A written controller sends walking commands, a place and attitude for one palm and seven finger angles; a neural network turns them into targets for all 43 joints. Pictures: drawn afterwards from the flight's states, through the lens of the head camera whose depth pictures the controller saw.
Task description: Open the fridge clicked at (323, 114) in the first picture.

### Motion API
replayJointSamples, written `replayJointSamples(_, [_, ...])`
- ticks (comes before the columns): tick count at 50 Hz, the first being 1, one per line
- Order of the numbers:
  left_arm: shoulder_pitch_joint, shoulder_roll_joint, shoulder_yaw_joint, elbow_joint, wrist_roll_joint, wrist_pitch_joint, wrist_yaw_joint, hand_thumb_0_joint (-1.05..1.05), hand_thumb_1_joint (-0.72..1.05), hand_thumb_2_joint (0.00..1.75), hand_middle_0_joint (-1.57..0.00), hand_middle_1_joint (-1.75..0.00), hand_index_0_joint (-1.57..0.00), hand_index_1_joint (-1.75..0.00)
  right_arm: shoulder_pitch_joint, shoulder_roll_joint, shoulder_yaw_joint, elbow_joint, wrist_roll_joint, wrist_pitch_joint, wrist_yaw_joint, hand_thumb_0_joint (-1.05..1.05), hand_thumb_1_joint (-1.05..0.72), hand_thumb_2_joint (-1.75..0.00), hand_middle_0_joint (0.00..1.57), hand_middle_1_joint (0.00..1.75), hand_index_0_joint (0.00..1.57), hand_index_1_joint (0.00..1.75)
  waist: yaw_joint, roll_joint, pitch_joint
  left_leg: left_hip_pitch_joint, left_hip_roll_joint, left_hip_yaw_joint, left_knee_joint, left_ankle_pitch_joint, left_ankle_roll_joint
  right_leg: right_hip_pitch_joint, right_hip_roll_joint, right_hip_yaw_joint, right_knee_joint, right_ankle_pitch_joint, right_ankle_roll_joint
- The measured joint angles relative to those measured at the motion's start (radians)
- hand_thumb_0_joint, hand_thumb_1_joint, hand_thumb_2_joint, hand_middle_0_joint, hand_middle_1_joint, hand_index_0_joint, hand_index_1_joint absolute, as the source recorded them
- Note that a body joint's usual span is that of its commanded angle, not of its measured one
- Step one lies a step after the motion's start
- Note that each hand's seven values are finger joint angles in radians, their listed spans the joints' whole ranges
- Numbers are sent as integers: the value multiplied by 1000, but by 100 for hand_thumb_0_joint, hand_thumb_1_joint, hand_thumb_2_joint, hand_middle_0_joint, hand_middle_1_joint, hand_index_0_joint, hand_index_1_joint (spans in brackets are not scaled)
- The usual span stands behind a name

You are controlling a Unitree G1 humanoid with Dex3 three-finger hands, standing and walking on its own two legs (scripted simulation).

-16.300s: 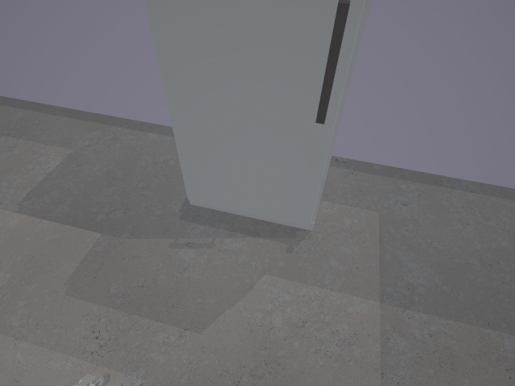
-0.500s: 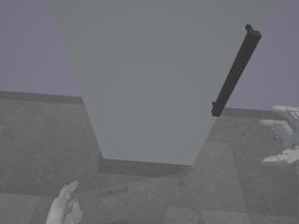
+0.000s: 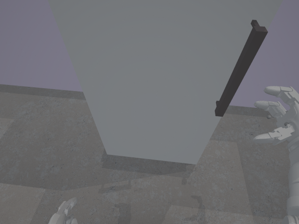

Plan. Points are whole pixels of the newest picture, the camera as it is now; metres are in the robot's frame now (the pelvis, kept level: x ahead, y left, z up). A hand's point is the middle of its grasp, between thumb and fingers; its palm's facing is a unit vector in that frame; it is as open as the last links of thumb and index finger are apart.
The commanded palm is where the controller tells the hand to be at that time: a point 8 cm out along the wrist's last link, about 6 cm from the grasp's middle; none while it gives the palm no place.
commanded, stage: move the hooked fingers beside the handle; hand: right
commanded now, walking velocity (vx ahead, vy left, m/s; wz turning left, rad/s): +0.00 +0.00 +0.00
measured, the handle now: (233, 76) +0.55 -0.22 +0.10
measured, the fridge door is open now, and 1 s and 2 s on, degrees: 0 0 0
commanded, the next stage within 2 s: feel for the door with the fingertips in 1.62 s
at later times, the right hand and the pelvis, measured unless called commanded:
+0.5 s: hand (261, 99) +0.44 -0.27 +0.11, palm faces +0.06 +1.00 -0.01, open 14.0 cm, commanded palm +0.42 -0.32 +0.11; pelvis +0.00 +0.01 -0.01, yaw +1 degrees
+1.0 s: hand (258, 86) +0.49 -0.28 +0.11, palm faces +0.03 +1.00 +0.01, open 14.0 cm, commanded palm +0.47 -0.33 +0.10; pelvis +0.01 +0.00 -0.02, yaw +2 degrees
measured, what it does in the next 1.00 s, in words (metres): stands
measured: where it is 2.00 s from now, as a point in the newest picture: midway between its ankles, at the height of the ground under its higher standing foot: outside the picture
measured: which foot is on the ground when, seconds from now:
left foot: down 0.00-1.00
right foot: down 0.00-1.00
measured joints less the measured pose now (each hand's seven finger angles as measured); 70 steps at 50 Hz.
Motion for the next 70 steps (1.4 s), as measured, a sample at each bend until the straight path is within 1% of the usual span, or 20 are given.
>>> replayJointSamples(3, [-5, 0, -4, -1, 1, 11, -2, 1, 90, 89, -20, -30, -20, -30, -53, -16, 4, 75, -12, 11, -1, -1, 50, -30, 30, 120, 30, 120, 9, 3, -3, -16, 2, 0, 8, -2, -1, -15, 1, 0, 6, -1, -1])
replayJointSamples(6, [-7, 1, -4, -9, 6, 21, -7, 1, 90, 89, -21, -30, -20, -30, -90, -33, -10, 126, -29, 8, -12, -1, 50, -30, 30, 120, 30, 120, 19, 7, 0, -35, 0, -2, 15, -3, 0, -33, -1, -1, 13, -3, -1])
replayJointSamples(10, [7, 5, 2, -14, 11, 35, -15, 1, 90, 89, -21, -30, -20, -30, -110, -48, -36, 147, -43, -32, -17, -1, 50, -30, 30, 119, 30, 120, 25, 9, -4, -52, -6, -7, 21, -5, 1, -49, -7, -5, 22, -9, 1])
replayJointSamples(13, [19, 8, 5, -6, 12, 49, -17, 1, 90, 89, -21, -30, -20, -30, -138, -63, -45, 179, -40, -58, -4, -1, 50, -30, 30, 119, 30, 120, 28, 12, -8, -59, -9, -6, 26, -10, 3, -58, -11, -4, 31, -15, 3])
replayJointSamples(17, [32, 15, 7, 1, 7, 69, -16, 1, 91, 89, -21, -30, -20, -30, -194, -101, -43, 266, -42, -55, 21, -1, 50, -30, 30, 119, 30, 120, 37, 12, -14, -77, -12, -1, 36, -15, 5, -79, -14, 2, 44, -20, 5])
replayJointSamples(21, [36, 24, 8, 2, 9, 87, -14, 1, 91, 89, -20, -30, -20, -30, -259, -141, -42, 354, -65, -52, 32, -1, 50, -30, 30, 119, 30, 120, 52, 11, -7, -112, -14, 4, 53, -18, 8, -116, -16, 8, 62, -22, 6])
replayJointSamples(24, [41, 28, 11, 5, 13, 97, -14, 1, 91, 89, -20, -30, -20, -30, -292, -156, -56, 379, -78, -80, 32, -1, 50, -30, 30, 119, 30, 120, 60, 12, -2, -137, -17, 4, 63, -19, 10, -141, -20, 8, 73, -23, 8])
replayJointSamples(28, [47, 28, 8, 15, 15, 114, -15, 1, 91, 89, -20, -30, -20, -30, -349, -185, -80, 431, -81, -111, 38, -1, 50, -30, 30, 120, 30, 120, 77, 17, -4, -165, -23, 3, 76, -23, 12, -169, -27, 9, 89, -30, 10])
replayJointSamples(33, [67, 30, 8, 4, 15, 140, -18, 1, 91, 89, -20, -30, -20, -30, -388, -240, -105, 489, -104, -98, 55, -1, 50, -30, 30, 119, 30, 120, 101, 15, -16, -194, -30, -3, 83, -25, 13, -196, -35, 3, 101, -38, 11])
replayJointSamples(35, [78, 32, 11, -3, 16, 151, -20, 1, 91, 89, -20, -30, -20, -30, -390, -256, -110, 500, -112, -93, 59, -1, 50, -30, 30, 119, 30, 120, 106, 11, -20, -202, -32, -7, 84, -26, 12, -203, -37, 0, 103, -41, 10])
replayJointSamples(39, [90, 32, 5, -8, 15, 173, -22, 1, 91, 89, -20, -30, -20, -30, -413, -284, -124, 538, -112, -94, 67, -1, 50, -30, 30, 119, 30, 120, 110, 10, -19, -217, -35, -10, 89, -28, 11, -219, -40, -2, 112, -46, 9])
replayJointSamples(44, [93, 27, 1, -9, 19, 189, -20, 1, 91, 89, -21, -30, -20, -30, -469, -322, -125, 564, -135, -100, 65, -1, 50, -30, 30, 119, 30, 120, 122, 16, -13, -248, -36, -2, 98, -29, 11, -257, -42, 7, 130, -50, 8])
replayJointSamples(48, [102, 27, 6, -9, 24, 202, -25, 1, 91, 89, -21, -30, -20, -30, -467, -315, -109, 547, -124, -114, 77, -1, 50, -30, 30, 119, 30, 120, 120, 15, -21, -260, -37, -5, 97, -30, 8, -270, -43, 4, 136, -56, 6])
replayJointSamples(52, [105, 26, 6, -16, 24, 219, -29, 1, 91, 89, -21, -30, -20, -30, -447, -299, -122, 549, -112, -95, 92, -1, 50, -30, 30, 119, 30, 120, 122, 15, -33, -258, -37, -12, 94, -33, 3, -268, -43, -2, 137, -64, 2])
replayJointSamples(56, [100, 23, 4, -34, 25, 227, -32, 1, 91, 89, -21, -30, -20, -30, -432, -296, -137, 551, -133, -88, 72, -1, 50, -30, 30, 119, 30, 120, 127, 17, -33, -258, -36, -15, 98, -37, -1, -269, -42, -4, 144, -72, -2])
replayJointSamples(58, [94, 18, 4, -42, 27, 229, -34, 1, 91, 89, -21, -30, -20, -30, -421, -298, -158, 534, -141, -98, 57, -1, 50, -30, 30, 119, 30, 120, 128, 20, -31, -261, -37, -17, 101, -39, -2, -271, -43, -7, 148, -75, -3])
replayJointSamples(61, [91, 12, 6, -46, 28, 230, -37, 1, 91, 89, -21, -30, -20, -30, -408, -297, -163, 504, -135, -122, 46, -1, 50, -30, 30, 119, 30, 120, 124, 21, -31, -260, -38, -16, 100, -40, -3, -274, -44, -5, 154, -79, -3])
replayJointSamples(64, [86, 10, 4, -37, 27, 233, -39, 1, 91, 89, -21, -30, -20, -30, -416, -294, -142, 500, -115, -127, 60, -1, 50, -30, 30, 119, 30, 120, 114, 19, -35, -255, -37, -12, 98, -43, -5, -273, -43, 0, 158, -84, -4])
replayJointSamples(67, [82, 10, 1, -33, 24, 237, -36, 1, 91, 89, -21, -30, -20, -30, -431, -293, -107, 521, -103, -103, 84, -1, 50, -30, 30, 119, 30, 120, 108, 16, -40, -250, -33, -5, 97, -45, -7, -274, -38, 6, 161, -86, -7])
replayJointSamples(70, [78, 13, 2, -34, 26, 234, -34, 1, 91, 89, -21, -30, -20, -30, -438, -280, -72, 526, -108, -80, 88, -1, 50, -30, 30, 119, 30, 120, 104, 11, -40, -251, -28, 0, 98, -47, -9, -278, -33, 11, 163, -85, -9])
